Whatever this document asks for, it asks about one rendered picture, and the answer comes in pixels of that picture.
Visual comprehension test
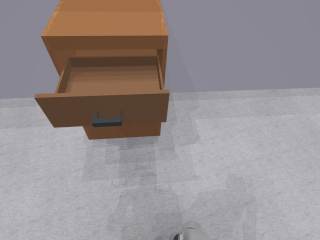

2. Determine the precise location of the right robot thigh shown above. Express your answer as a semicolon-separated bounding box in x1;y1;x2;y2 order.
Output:
178;228;212;240

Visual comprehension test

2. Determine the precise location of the right robot shin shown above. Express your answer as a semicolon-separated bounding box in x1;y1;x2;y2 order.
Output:
183;226;196;232

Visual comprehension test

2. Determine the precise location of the drawer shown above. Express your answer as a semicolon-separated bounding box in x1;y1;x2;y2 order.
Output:
34;55;170;128

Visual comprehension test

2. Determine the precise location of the handle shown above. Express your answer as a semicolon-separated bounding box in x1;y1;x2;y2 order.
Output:
92;110;122;127

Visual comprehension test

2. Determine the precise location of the cabinet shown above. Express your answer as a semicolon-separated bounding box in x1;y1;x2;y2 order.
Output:
41;0;169;140

